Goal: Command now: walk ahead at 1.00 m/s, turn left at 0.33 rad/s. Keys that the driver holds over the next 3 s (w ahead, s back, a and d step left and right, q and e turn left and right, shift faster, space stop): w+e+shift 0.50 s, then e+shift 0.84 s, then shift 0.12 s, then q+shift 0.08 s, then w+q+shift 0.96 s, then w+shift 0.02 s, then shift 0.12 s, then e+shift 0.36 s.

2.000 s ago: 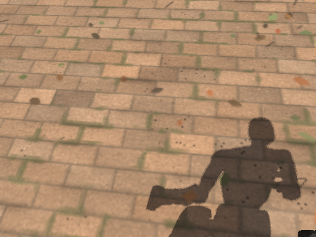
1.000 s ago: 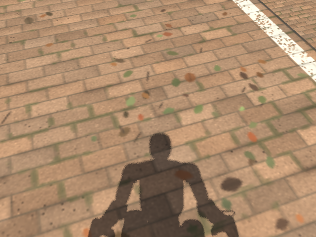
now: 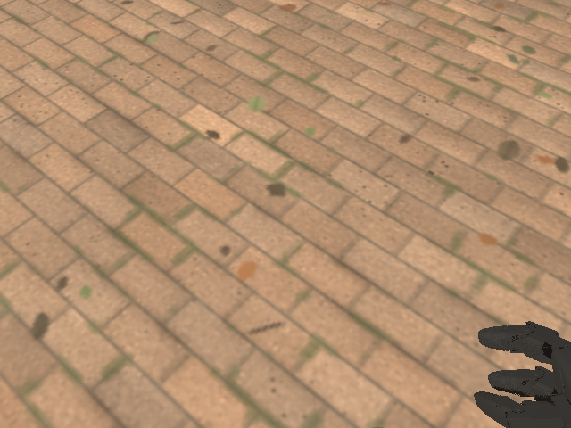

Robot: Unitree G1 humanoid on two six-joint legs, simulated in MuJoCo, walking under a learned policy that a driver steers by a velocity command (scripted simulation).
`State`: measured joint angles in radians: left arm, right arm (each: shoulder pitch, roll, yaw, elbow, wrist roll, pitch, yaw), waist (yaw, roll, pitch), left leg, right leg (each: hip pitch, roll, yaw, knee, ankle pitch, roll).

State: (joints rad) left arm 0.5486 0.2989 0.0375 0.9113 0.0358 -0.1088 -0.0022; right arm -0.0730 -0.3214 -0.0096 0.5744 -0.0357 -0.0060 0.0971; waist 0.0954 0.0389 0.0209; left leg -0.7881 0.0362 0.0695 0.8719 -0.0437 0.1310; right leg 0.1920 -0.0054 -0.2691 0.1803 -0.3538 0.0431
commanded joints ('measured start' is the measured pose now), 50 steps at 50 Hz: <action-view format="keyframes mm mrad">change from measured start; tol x64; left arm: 1 -43 190 21 -45 -5 -7 12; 50 -287 201 84 -335 -68 159 12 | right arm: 1 2 -26 9 -31 -9 -21 -9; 50 153 -10 -58 -65 12 -45 -152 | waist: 1 -123 -128 103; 50 -94 4 -262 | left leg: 1 308 -120 84 -146 -80 47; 6 1327 424 -813 -430 -368 156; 25 830 182 202 -279 1226 -127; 29 -22 -125 -130 938 -488 -168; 47 1135 441 -751 -381 903 151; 50 835 286 -529 -479 113 115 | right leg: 1 -198 -252 55 -9 1294 -105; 4 -324 -243 92 656 1277 -145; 6 -849 9 313 1365 -132 -138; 25 -392 100 65 573 332 -240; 29 229 -250 922 296 712 -566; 34 -463 -117 749 72 613 -412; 50 -905 31 404 1296 -136 62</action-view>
